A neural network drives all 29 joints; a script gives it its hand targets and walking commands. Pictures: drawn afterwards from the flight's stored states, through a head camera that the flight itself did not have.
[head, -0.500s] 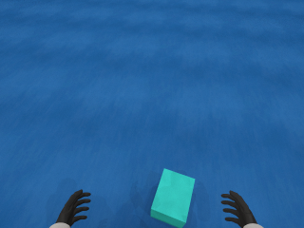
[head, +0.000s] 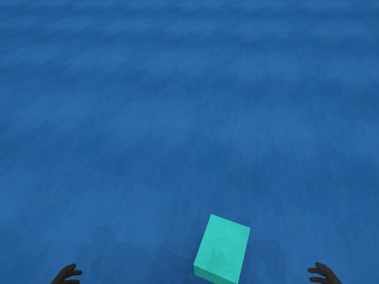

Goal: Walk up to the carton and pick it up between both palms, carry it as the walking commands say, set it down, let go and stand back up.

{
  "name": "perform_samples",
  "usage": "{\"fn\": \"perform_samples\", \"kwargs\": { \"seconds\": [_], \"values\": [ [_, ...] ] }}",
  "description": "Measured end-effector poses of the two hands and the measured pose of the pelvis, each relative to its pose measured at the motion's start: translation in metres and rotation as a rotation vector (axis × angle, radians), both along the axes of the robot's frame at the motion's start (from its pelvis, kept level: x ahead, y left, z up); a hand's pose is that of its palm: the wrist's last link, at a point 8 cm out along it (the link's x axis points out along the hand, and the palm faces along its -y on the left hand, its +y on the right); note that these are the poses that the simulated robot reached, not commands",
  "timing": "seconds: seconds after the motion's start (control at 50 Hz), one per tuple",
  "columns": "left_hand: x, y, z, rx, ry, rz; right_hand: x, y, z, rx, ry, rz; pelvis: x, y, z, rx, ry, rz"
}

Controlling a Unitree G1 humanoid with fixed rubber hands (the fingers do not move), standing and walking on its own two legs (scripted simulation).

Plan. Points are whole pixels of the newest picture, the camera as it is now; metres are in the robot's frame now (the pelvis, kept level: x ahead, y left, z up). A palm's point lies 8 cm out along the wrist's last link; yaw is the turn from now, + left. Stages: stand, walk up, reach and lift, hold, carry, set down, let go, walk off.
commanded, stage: stand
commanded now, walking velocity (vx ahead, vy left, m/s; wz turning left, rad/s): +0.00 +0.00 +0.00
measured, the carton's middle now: (221, 252) +0.39 -0.09 -0.68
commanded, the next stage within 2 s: none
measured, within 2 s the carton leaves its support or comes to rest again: neither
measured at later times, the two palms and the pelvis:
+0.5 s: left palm out of the picture +0.10 +0.29 -0.08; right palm out of the picture +0.10 -0.31 -0.11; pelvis +0.00 -0.01 +0.01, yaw +0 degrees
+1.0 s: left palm out of the picture +0.08 +0.30 -0.09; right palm out of the picture +0.07 -0.31 -0.11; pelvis -0.01 -0.01 +0.01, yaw -1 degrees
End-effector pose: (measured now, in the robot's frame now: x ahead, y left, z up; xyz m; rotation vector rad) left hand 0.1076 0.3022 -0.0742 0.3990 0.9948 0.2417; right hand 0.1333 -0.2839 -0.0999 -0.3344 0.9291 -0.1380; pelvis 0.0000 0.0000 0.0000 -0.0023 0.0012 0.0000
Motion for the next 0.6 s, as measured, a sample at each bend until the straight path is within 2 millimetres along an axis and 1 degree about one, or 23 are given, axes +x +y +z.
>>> {"fn": "perform_samples", "kwargs": {
  "seconds": [0.12,0.26,0.42,0.6],
  "values": [
    [-0.001,-0.008,-0.005,-0.016,0.022,0.019,0.001,-0.006,-0.003,-0.005,0.028,0.006,0.004,-0.006,0.002,0.0,-0.006,0.008],
    [-0.002,-0.015,-0.009,-0.034,0.039,0.034,-0.008,-0.014,-0.004,-0.018,0.064,-0.001,0.005,-0.01,0.004,0.0,-0.014,0.011],
    [-0.007,-0.013,-0.01,-0.037,0.056,0.046,-0.025,-0.02,-0.005,-0.033,0.102,-0.015,0.002,-0.011,0.006,0.0,-0.023,0.009],
    [-0.015,-0.007,-0.01,-0.034,0.072,0.052,-0.042,-0.023,-0.006,-0.038,0.132,-0.028,-0.004,-0.01,0.007,0.001,-0.031,0.004]
  ]
}}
